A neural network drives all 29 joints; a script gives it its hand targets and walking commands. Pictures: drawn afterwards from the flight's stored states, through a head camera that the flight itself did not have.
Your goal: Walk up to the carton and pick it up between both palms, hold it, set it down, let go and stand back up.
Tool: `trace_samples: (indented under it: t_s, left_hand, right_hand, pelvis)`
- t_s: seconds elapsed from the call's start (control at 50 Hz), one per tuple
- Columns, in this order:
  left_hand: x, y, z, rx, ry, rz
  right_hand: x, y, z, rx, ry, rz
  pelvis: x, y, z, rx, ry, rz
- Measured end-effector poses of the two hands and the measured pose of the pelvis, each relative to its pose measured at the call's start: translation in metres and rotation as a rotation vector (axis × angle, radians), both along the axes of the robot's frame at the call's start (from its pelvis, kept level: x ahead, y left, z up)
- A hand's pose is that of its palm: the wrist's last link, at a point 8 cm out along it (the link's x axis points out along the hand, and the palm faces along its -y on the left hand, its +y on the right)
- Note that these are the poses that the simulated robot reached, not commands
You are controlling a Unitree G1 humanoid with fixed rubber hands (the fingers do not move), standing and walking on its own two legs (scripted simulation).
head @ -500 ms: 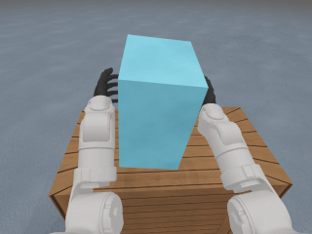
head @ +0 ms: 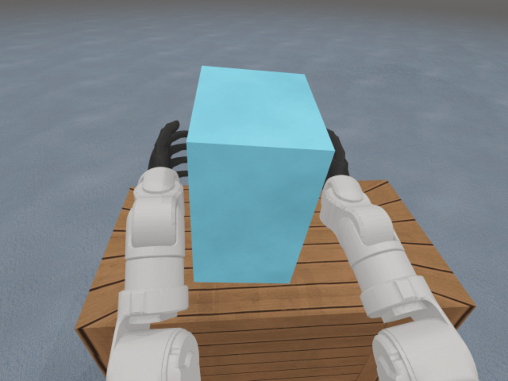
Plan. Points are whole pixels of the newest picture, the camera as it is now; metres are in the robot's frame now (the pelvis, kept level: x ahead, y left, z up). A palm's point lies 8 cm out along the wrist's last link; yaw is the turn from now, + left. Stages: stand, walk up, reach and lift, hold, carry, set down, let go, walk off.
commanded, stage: hold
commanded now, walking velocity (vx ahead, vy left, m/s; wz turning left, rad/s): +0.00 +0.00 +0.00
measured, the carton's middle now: (247, 180) +0.38 +0.00 +0.18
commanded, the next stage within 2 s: set down in 1.84 s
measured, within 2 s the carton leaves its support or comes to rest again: neither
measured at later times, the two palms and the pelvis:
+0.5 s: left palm (165, 173) +0.35 +0.12 +0.22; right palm (335, 181) +0.35 -0.13 +0.20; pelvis -0.01 +0.00 +0.00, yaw +0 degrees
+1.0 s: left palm (165, 174) +0.36 +0.12 +0.22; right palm (333, 180) +0.35 -0.13 +0.20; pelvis +0.00 +0.00 +0.00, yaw +0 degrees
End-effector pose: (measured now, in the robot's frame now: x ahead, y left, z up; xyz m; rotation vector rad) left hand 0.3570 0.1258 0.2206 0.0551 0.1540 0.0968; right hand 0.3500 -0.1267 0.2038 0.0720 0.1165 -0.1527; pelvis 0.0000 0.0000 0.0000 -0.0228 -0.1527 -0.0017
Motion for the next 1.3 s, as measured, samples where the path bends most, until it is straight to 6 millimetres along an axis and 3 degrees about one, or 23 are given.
trace_samples:
  t_s: [0.66, 1.02, 1.3]
  left_hand:
    - [0.002, -0.001, 0.003, -0.002, 0.018, -0.002]
    - [0.004, -0.001, -0.006, -0.009, 0.022, -0.007]
    - [0.003, -0.002, 0.003, 0.003, 0.01, 0.005]
  right_hand:
    - [0.0, 0.0, 0.0, 0.001, 0.02, -0.006]
    - [0.001, -0.001, -0.005, 0.003, 0.023, -0.007]
    - [0.003, -0.002, -0.001, 0.003, 0.011, 0.003]
  pelvis:
    - [-0.009, -0.002, 0.0, 0.003, 0.005, 0.0]
    - [-0.002, 0.0, 0.0, 0.0, 0.002, -0.003]
    - [-0.001, -0.001, 0.0, 0.002, 0.002, -0.001]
